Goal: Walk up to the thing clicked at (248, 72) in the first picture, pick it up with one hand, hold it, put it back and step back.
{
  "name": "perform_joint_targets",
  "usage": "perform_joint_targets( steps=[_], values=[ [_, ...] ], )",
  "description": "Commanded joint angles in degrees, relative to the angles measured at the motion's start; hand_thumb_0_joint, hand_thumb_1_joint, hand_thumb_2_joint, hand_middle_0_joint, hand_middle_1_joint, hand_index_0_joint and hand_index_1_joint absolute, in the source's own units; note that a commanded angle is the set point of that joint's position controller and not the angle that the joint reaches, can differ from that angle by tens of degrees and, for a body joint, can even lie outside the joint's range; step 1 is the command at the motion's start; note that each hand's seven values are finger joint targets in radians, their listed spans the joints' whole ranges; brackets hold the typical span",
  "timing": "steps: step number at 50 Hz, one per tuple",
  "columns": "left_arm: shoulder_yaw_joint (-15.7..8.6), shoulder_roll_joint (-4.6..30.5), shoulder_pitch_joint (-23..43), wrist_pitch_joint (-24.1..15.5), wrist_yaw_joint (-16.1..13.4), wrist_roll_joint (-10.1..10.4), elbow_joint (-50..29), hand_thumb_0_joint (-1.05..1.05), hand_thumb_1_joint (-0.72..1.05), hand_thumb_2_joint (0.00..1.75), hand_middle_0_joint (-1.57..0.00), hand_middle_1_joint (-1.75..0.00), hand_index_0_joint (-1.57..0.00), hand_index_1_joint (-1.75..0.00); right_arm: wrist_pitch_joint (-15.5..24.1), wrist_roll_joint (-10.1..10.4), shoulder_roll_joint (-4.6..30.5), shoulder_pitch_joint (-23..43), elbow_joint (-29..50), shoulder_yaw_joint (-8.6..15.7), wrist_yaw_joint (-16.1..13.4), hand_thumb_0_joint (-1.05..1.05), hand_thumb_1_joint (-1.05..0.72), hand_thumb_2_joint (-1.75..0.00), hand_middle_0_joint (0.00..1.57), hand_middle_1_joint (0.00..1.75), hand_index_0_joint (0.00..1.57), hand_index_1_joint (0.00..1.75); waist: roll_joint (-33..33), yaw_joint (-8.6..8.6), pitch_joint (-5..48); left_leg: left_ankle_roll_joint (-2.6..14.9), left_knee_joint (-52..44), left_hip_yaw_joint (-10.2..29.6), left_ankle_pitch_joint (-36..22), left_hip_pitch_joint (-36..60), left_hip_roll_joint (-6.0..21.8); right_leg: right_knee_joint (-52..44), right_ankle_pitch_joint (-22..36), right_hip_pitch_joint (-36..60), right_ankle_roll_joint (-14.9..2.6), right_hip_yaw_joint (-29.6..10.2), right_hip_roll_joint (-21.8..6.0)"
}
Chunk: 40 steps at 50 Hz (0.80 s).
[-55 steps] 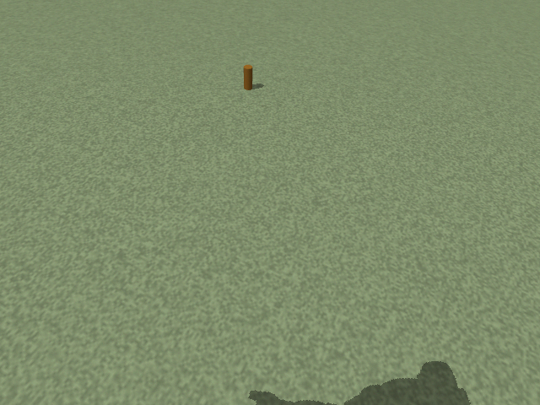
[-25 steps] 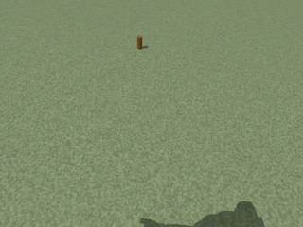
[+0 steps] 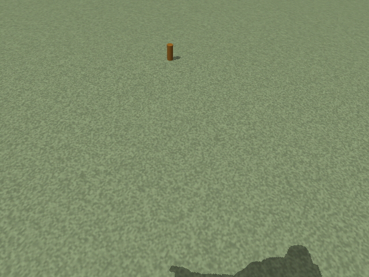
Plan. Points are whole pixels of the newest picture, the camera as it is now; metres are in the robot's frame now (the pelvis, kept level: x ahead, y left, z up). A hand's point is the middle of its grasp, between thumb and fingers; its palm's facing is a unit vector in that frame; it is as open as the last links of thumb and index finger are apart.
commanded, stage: stand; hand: left
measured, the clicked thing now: (170, 52) +2.20 +0.17 -0.70
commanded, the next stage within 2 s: walk up in 0.02 s
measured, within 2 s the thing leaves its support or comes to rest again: neither
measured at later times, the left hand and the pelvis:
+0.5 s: hand out of the picture +0.11 +0.31 -0.17, palm faces +0.03 -0.92 -0.40, open 7.4 cm; pelvis +0.15 +0.01 -0.03, yaw +1 degrees
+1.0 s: hand (111, 141) +0.54 +0.25 -0.13, palm faces -0.03 -0.89 -0.46, open 7.4 cm; pelvis +0.43 -0.05 -0.03, yaw -1 degrees
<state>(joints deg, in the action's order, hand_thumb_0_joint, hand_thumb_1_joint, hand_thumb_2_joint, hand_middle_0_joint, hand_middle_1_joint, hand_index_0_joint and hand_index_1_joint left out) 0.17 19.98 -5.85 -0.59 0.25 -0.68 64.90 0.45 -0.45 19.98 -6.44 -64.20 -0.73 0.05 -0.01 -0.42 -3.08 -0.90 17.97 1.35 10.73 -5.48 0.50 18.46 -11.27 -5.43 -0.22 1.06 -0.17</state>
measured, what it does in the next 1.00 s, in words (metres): walks ahead: left foot, then right foot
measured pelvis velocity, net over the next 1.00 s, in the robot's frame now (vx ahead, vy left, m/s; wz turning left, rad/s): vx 0.43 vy -0.05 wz -0.02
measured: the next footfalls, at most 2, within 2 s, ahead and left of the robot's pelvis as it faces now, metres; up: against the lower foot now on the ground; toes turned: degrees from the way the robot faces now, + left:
left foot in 0.52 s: +0.35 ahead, +0.14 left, +0.00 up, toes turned +5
right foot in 0.94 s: +0.55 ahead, -0.17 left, +0.00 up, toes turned -8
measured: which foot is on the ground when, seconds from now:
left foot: down 0.00-0.22, up 0.24-0.50, down 0.52-0.96, up 0.98-1.00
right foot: down 0.00-0.54, up 0.56-0.92, down 0.94-1.00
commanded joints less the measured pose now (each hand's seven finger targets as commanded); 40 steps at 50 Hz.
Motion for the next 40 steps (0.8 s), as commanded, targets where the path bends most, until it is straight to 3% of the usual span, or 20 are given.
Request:
perform_joint_targets(
  steps=[1,3,5,7,9,10,11,12,13,14,18,21,25,26,27,28,29,33,36,40],
  values=[
    [-6.9,20.1,-1.0,-2.5,1.5,-0.7,-7.1,0.00,0.90,0.90,-0.20,-0.30,-0.20,-0.30,2.9,-1.1,18.8,-1.6,6.7,7.2,1.0,0.00,-0.90,-0.90,0.20,0.30,0.20,0.30,-0.4,0.20,12.6,7.03,3.7,5.9,24.3,-0.5,5.8,4.2,-21.2,2.0,-3.58,-5.1,-5.2],
    [-6.9,17.2,1.1,-2.9,2.9,-1.4,-8.7,0.00,0.90,0.90,-0.20,-0.30,-0.20,-0.30,3.2,-1.6,18.5,2.0,8.4,7.9,2.5,0.00,-0.90,-0.90,0.20,0.30,0.20,0.30,4.0,-0.59,2.2,8.81,3.0,10.9,32.0,-9.4,8.6,9.3,-28.5,-10.2,-4.87,-8.1,-7.2],
    [-6.6,15.1,2.5,-3.3,3.5,-1.3,-10.5,0.00,0.90,0.90,-0.20,-0.30,-0.20,-0.30,3.8,-1.5,17.2,1.3,9.5,8.1,3.0,0.00,-0.90,-0.90,0.20,0.30,0.20,0.30,3.9,-0.75,-2.4,10.29,0.4,14.8,29.7,-9.9,11.5,13.0,-21.1,-15.8,-4.60,-6.1,-6.3],
    [-6.7,14.9,-1.6,-3.5,3.7,-1.3,-10.2,0.00,0.90,0.90,-0.20,-0.30,-0.20,-0.30,4.1,-1.5,18.3,1.6,10.5,9.0,3.3,0.00,-0.90,-0.90,0.20,0.30,0.20,0.30,6.3,-2.32,1.0,11.62,-2.0,16.2,29.6,-6.3,13.9,13.8,-13.4,-12.5,-2.78,1.1,-3.2],
    [-7.4,15.4,-6.2,-3.7,4.1,-1.4,-9.4,0.00,0.90,0.90,-0.20,-0.30,-0.20,-0.30,3.6,-1.8,18.1,4.5,12.3,9.1,3.9,0.00,-0.90,-0.90,0.20,0.30,0.20,0.30,6.3,-4.43,0.8,10.81,0.9,12.0,32.1,-13.1,11.7,8.6,-15.0,-3.8,-2.34,2.0,-2.1],
    [-8.2,17.2,-11.0,-4.2,3.9,-1.7,-8.4,0.00,0.90,0.90,-0.20,-0.30,-0.20,-0.30,3.4,-1.7,16.5,6.5,13.6,8.6,4.2,0.00,-0.90,-0.90,0.20,0.30,0.20,0.30,1.9,-6.79,0.7,8.18,10.3,5.6,29.8,-21.2,6.6,2.1,-21.9,4.9,-3.72,-3.0,-4.0],
    [-9.3,21.8,-16.0,-5.0,3.5,-2.4,-7.3,0.00,0.90,0.90,-0.20,-0.30,-0.20,-0.30,3.4,-1.2,12.7,10.5,16.1,7.3,4.3,0.00,-0.90,-0.90,0.20,0.30,0.20,0.30,-12.0,-9.60,-2.6,3.94,30.0,-3.4,23.3,-41.6,-1.3,-8.9,-35.3,17.4,-8.91,-24.3,-15.0],
    [-9.4,25.3,-16.1,-5.4,3.1,-1.7,-8.1,0.00,0.90,0.90,-0.20,-0.30,-0.20,-0.30,3.7,-1.7,13.1,15.1,17.3,6.7,3.6,0.00,-0.90,-0.90,0.20,0.30,0.20,0.30,-10.2,-10.48,-9.4,2.79,36.5,0.8,19.7,-49.4,0.0,-15.8,-32.3,15.3,-14.10,-36.5,-25.4],
    [-8.7,23.9,-13.8,-5.6,2.8,-1.0,-9.7,0.00,0.90,0.90,-0.20,-0.30,-0.20,-0.30,4.1,-1.3,15.4,13.9,16.3,7.1,3.4,0.00,-0.90,-0.90,0.20,0.30,0.20,0.30,-2.1,-8.35,-10.7,2.56,38.4,4.8,17.4,-48.0,1.8,-14.7,-23.0,14.4,-15.61,-34.9,-26.4],
    [-8.3,21.6,-12.6,-5.8,2.5,-0.5,-10.4,0.00,0.90,0.90,-0.20,-0.30,-0.20,-0.30,4.3,-1.1,15.8,10.7,14.9,7.3,3.7,0.00,-0.90,-0.90,0.20,0.30,0.20,0.30,0.7,-6.40,-9.0,2.57,39.5,5.5,14.4,-45.6,2.1,-12.5,-13.9,15.7,-13.76,-27.7,-22.4],
    [-7.5,20.1,-6.1,-5.9,2.0,-0.2,-13.2,0.00,0.90,0.90,-0.20,-0.30,-0.20,-0.30,3.5,-0.6,14.8,7.3,15.2,7.3,5.7,0.00,-0.90,-0.90,0.20,0.30,0.20,0.30,-6.9,-1.95,-4.4,1.56,27.0,0.7,6.8,-33.7,3.6,-11.3,1.6,12.6,-9.08,-5.8,-12.0],
    [-7.4,21.4,-6.4,-5.6,2.4,-0.2,-14.7,0.00,0.90,0.90,-0.20,-0.30,-0.20,-0.30,3.1,-0.7,13.5,7.9,17.1,7.2,6.4,0.00,-0.90,-0.90,0.20,0.30,0.20,0.30,-7.6,-2.23,-2.6,2.11,15.6,-1.9,-1.9,-18.4,4.3,-9.7,2.2,2.2,-8.57,-1.0,-11.8],
    [-6.0,19.7,-8.1,-4.9,2.2,1.1,-14.9,0.00,0.90,0.90,-0.20,-0.30,-0.20,-0.30,2.7,-1.8,16.7,-10.4,12.8,10.2,4.7,0.00,-0.90,-0.90,0.20,0.30,0.20,0.30,1.4,6.44,7.2,5.93,13.9,-7.7,-1.4,12.3,-0.6,17.5,19.7,-11.9,-7.34,5.1,-9.3],
    [-4.7,16.4,-11.6,-4.8,2.1,1.2,-15.3,0.00,0.90,0.90,-0.20,-0.30,-0.20,-0.30,3.0,-3.1,19.9,-19.0,11.3,11.8,4.0,0.00,-0.90,-0.90,0.20,0.30,0.20,0.30,9.8,9.67,13.2,8.28,13.3,-1.9,7.0,22.9,2.4,35.3,13.4,-19.6,-4.98,6.1,-5.8],
    [-4.3,13.2,-13.5,-5.1,1.9,2.0,-16.9,0.00,0.90,0.90,-0.20,-0.30,-0.20,-0.30,3.6,-2.8,24.7,-21.4,12.9,12.8,3.2,0.00,-0.90,-0.90,0.20,0.30,0.20,0.30,19.5,9.69,16.4,13.89,2.5,29.6,24.0,26.3,19.2,51.3,-14.5,-31.8,-3.11,1.6,3.5],
    [-5.3,19.5,-11.4,-5.2,1.6,1.9,-16.7,0.00,0.90,0.90,-0.20,-0.30,-0.20,-0.30,3.7,0.4,27.0,-17.6,14.5,13.2,3.4,0.00,-0.90,-0.90,0.20,0.30,0.20,0.30,11.7,8.82,16.4,19.13,-7.5,43.4,35.8,21.6,24.3,56.7,-17.7,-33.4,-4.27,-7.5,1.8],
    [-4.7,20.8,-9.6,-5.5,1.7,1.8,-16.5,0.00,0.90,0.90,-0.20,-0.30,-0.20,-0.30,3.9,1.0,24.8,-13.3,15.8,12.7,3.1,0.00,-0.90,-0.90,0.20,0.30,0.20,0.30,4.7,6.50,11.3,17.05,-6.6,35.1,29.6,16.1,24.1,57.2,-12.9,-34.3,-3.83,-9.6,-1.7],
    [-5.6,18.0,-15.0,-4.7,3.8,1.0,-12.9,0.00,0.90,0.90,-0.20,-0.30,-0.20,-0.30,5.2,0.6,18.7,-2.4,18.6,9.0,3.1,0.00,-0.90,-0.90,0.20,0.30,0.20,0.30,5.8,-1.46,0.3,12.18,-8.1,10.4,20.0,-11.2,16.5,40.9,-8.1,-22.6,-1.06,-5.2,-8.2],
    [-6.1,17.1,-12.4,-3.9,5.4,0.1,-14.3,0.00,0.90,0.90,-0.20,-0.30,-0.20,-0.30,6.2,0.3,20.0,-1.6,19.7,9.3,3.6,0.00,-0.90,-0.90,0.20,0.30,0.20,0.30,9.6,-1.13,-2.3,13.82,-11.0,7.5,24.8,-15.1,17.1,29.5,-6.6,-21.9,0.79,-2.6,-8.6],
    [-7.3,16.8,-8.5,-4.0,6.4,-0.3,-15.2,0.00,0.90,0.90,-0.20,-0.30,-0.20,-0.30,6.6,0.2,20.4,-0.2,19.4,9.5,4.1,0.00,-0.90,-0.90,0.20,0.30,0.20,0.30,9.8,-1.45,-1.3,11.33,-10.4,3.4,26.9,-16.1,14.6,20.9,4.4,-17.3,0.27,-0.1,-8.0]
  ],
)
